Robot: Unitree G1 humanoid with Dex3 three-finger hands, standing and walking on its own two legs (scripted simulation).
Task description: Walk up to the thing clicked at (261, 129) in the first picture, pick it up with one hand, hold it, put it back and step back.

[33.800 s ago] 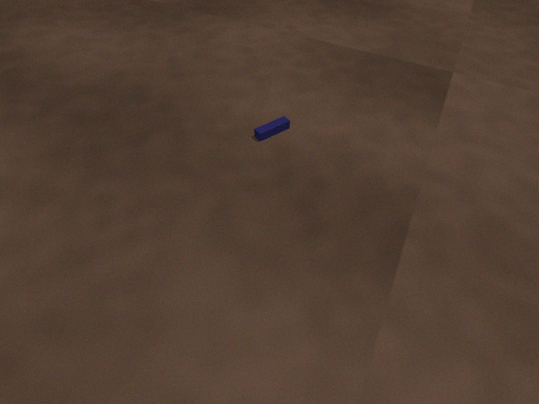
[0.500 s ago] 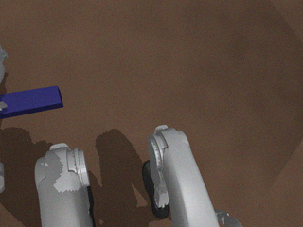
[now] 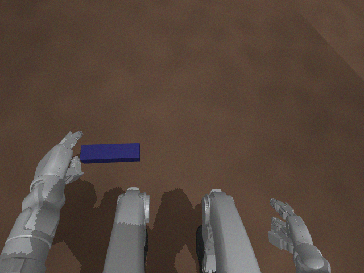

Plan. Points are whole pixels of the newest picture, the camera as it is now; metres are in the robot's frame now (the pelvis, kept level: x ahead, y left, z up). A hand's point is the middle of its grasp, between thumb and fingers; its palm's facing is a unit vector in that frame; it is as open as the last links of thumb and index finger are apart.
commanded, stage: home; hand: left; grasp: from above
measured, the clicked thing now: (111, 153) +0.49 +0.26 -0.48
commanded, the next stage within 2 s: none
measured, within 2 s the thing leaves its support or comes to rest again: neither
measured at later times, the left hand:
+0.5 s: hand (44, 193) +0.25 +0.21 +0.11, palm faces +0.12 -0.96 -0.24, open 7.4 cm
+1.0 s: hand (20, 215) +0.22 +0.20 +0.16, palm faces +0.14 -0.97 -0.20, open 7.4 cm
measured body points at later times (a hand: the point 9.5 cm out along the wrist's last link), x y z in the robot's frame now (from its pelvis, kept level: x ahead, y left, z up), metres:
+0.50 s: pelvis +0.06 +0.00 +0.18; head +0.12 +0.03 +0.62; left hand +0.25 +0.26 +0.12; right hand +0.22 -0.22 +0.10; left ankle +0.08 +0.12 -0.47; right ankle +0.08 -0.13 -0.47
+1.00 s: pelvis +0.08 +0.00 +0.21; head +0.10 +0.01 +0.66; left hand +0.21 +0.25 +0.18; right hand +0.28 -0.22 +0.16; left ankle +0.08 +0.12 -0.47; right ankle +0.08 -0.13 -0.47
